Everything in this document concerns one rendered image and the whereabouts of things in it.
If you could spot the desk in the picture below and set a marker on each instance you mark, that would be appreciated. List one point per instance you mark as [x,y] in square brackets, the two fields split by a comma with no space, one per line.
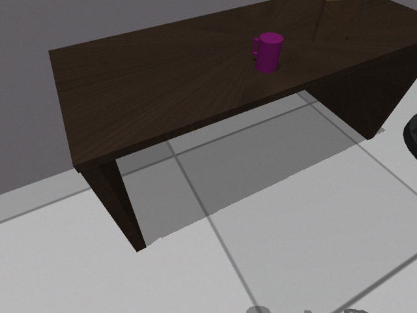
[121,94]

